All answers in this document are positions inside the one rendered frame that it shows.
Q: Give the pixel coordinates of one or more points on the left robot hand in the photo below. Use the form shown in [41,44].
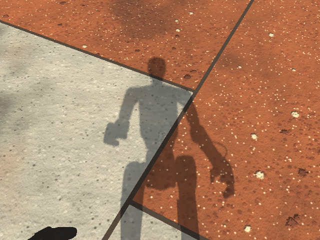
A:
[58,233]

